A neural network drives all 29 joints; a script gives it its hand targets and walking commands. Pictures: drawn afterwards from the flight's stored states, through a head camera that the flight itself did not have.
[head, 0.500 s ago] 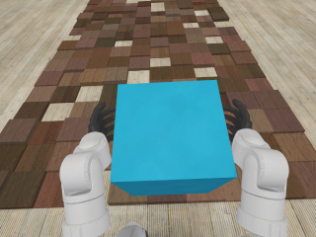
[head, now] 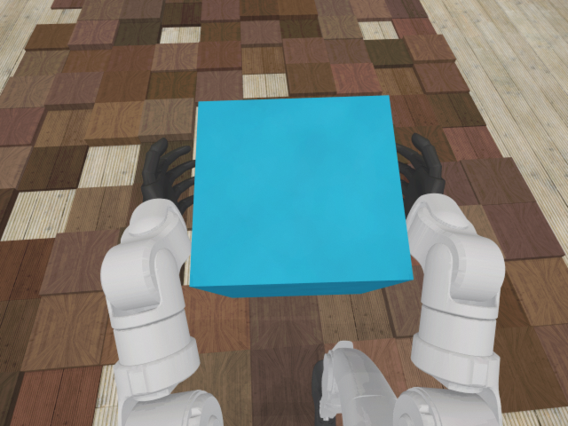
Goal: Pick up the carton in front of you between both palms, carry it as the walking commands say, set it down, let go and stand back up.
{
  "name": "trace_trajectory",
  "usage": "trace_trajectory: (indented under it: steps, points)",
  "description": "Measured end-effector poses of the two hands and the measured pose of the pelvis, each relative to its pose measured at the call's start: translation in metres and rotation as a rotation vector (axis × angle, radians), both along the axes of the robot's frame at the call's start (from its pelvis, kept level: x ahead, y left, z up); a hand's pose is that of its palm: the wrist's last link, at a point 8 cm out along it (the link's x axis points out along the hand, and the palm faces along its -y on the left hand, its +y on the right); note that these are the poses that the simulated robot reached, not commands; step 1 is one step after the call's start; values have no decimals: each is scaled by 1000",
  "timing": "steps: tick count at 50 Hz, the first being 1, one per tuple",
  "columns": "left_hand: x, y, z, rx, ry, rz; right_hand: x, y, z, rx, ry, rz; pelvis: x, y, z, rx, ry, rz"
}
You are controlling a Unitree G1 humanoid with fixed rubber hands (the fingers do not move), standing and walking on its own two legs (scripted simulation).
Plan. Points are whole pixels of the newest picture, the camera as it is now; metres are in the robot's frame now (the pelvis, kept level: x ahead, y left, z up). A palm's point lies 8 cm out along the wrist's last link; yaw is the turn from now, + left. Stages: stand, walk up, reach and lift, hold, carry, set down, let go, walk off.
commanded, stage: carry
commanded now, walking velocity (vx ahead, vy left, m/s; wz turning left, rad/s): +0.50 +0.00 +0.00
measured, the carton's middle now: (295, 216) +0.37 -0.01 +0.05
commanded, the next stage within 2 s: none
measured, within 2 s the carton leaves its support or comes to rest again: neither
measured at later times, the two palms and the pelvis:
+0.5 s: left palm out of the picture +0.70 +0.17 +0.19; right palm out of the picture +0.70 -0.14 +0.19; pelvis +0.36 +0.02 +0.03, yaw +0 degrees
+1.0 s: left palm out of the picture +0.98 +0.17 +0.13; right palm out of the picture +0.99 -0.14 +0.13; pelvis +0.66 +0.00 +0.05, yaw +1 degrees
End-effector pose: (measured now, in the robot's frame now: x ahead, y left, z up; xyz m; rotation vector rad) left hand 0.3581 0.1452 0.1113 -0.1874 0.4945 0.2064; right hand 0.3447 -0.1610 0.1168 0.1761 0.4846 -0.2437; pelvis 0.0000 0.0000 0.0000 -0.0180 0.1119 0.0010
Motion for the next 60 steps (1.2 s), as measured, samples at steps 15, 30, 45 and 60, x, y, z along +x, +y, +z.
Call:
trace_trajectory:
  steps: [15,30,45,60]
  points:
    - [177,17,64,9,-6,77,220,18,54,7,6,92,206,-21,48,27,-22,6]
    - [403,20,49,5,111,-46,399,22,48,-1,113,-12,411,29,42,14,-30,-15]
    - [575,17,27,19,99,9,583,17,21,7,102,29,601,11,41,14,-25,2]
    - [743,39,42,17,70,44,772,38,33,-16,83,58,782,14,60,11,-11,6]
